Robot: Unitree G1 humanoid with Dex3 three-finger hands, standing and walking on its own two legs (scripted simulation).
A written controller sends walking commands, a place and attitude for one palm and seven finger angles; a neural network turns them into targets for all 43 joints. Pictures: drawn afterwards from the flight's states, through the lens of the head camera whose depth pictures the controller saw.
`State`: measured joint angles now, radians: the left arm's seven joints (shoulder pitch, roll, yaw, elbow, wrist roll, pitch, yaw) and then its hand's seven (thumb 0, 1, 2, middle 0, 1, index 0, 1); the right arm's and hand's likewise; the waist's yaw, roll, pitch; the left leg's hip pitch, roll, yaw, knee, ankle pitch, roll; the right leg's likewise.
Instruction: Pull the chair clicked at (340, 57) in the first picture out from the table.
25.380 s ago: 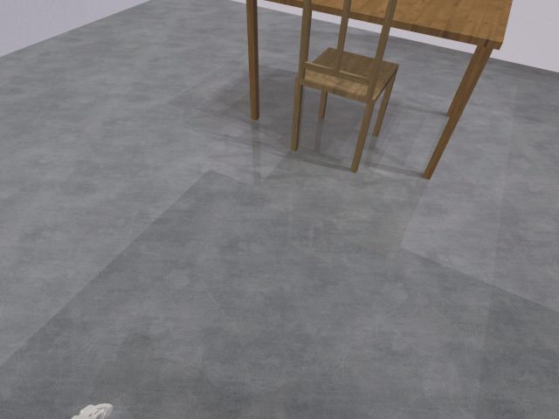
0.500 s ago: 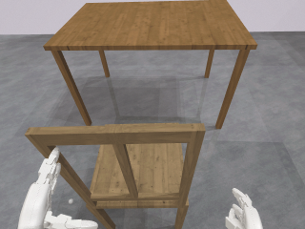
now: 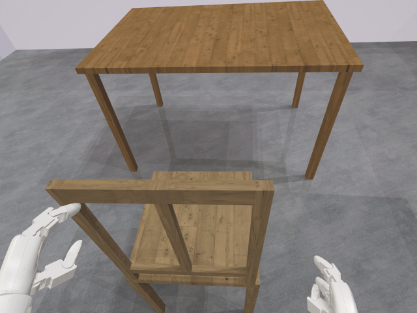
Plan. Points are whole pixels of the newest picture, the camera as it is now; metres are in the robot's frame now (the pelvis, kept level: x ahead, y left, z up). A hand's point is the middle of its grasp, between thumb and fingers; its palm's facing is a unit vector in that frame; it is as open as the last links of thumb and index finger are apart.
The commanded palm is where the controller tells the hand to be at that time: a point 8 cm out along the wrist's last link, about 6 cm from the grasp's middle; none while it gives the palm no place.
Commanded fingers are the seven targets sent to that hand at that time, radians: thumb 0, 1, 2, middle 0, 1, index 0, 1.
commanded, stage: draw the hand back to the body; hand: left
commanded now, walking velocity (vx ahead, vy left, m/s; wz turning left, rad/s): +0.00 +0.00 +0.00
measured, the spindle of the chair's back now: (177, 241) +0.28 +0.12 -0.06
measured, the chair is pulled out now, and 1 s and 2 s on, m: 0.61 0.60 0.60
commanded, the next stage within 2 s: step back with the hand held close in 0.38 s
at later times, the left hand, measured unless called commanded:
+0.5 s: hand (51, 228) +0.19 +0.26 +0.16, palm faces +0.43 -0.78 -0.45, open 7.4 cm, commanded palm +0.14 +0.30 +0.18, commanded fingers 0.00 0.90 0.90 -0.20 -0.30 -0.20 -0.30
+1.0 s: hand (14, 241) +0.16 +0.28 +0.17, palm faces +0.40 -0.74 -0.54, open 7.4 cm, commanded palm +0.10 +0.32 +0.18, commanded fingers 0.00 0.90 0.90 -0.20 -0.30 -0.20 -0.30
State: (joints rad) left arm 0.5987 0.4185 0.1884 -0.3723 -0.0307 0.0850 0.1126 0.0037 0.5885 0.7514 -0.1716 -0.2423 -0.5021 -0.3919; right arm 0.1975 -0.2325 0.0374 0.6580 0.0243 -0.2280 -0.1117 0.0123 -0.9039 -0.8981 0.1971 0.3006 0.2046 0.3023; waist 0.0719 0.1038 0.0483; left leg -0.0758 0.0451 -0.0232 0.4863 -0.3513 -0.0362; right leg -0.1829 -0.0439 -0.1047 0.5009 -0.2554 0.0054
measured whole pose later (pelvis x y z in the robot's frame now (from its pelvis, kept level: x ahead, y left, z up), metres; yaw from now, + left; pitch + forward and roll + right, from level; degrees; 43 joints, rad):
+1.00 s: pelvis -0.05 +0.02 +0.00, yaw -1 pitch +0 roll +0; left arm 0.59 0.44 0.45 -0.54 -0.05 -0.15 0.17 0.01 0.88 0.90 -0.22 -0.31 -0.22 -0.30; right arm 0.18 -0.19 -0.02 0.60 0.03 -0.06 -0.10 0.01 -0.91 -0.90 0.20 0.30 0.20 0.30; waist 0.02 0.00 0.05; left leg -0.24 0.00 0.01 0.52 -0.29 0.00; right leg -0.34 -0.08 -0.06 0.50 -0.16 0.03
